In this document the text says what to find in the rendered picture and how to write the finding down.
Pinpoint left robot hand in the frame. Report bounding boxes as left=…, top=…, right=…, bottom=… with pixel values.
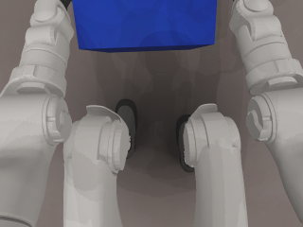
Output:
left=60, top=0, right=72, bottom=10

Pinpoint robot right foot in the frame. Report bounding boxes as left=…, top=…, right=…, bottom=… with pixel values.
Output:
left=176, top=114, right=195, bottom=173

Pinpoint robot left upper arm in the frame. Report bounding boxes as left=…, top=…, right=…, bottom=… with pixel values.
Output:
left=0, top=94, right=72, bottom=227

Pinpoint right robot forearm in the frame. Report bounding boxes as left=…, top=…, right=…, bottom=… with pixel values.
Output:
left=229, top=0, right=303, bottom=96

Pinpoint left robot forearm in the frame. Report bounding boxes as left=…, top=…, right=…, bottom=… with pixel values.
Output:
left=0, top=0, right=74, bottom=98

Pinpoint robot right upper arm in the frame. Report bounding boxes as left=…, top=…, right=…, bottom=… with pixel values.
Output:
left=245, top=87, right=303, bottom=227

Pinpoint carton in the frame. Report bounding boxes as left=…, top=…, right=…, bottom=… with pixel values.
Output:
left=72, top=0, right=218, bottom=53

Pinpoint robot left shin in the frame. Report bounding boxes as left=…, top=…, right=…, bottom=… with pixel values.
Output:
left=62, top=105, right=131, bottom=161

